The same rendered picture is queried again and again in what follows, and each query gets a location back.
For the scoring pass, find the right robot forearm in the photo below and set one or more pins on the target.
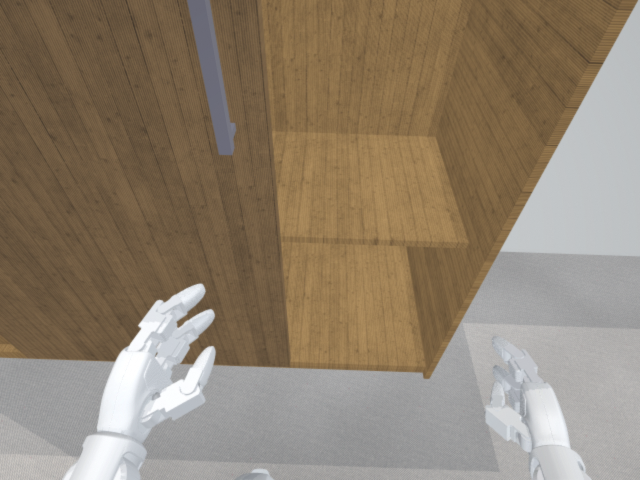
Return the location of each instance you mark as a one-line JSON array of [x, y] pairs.
[[554, 462]]

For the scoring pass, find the handle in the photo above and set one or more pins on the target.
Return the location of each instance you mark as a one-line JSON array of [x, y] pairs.
[[204, 32]]

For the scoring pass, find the left robot forearm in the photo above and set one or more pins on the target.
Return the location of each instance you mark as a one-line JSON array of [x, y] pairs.
[[108, 456]]

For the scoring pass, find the left robot hand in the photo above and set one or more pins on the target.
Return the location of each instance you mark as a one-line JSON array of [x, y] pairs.
[[127, 406]]

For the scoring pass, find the right robot hand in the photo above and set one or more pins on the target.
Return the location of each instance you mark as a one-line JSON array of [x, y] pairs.
[[530, 396]]

